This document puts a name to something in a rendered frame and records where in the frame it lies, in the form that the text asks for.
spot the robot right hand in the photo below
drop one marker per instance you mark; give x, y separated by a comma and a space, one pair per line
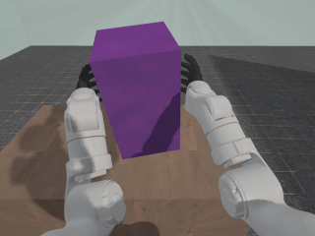
194, 73

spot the right robot upper arm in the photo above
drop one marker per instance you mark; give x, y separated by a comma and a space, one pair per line
253, 194

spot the right robot forearm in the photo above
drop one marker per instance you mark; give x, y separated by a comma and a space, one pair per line
214, 113

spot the carton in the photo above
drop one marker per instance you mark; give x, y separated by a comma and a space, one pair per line
137, 70

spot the left robot upper arm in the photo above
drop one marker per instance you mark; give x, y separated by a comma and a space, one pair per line
92, 209

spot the left robot forearm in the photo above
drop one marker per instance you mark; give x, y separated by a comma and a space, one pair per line
85, 135

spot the pedestal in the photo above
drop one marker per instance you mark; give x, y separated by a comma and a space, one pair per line
171, 193

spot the robot left hand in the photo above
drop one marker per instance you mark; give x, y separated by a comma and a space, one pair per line
84, 80

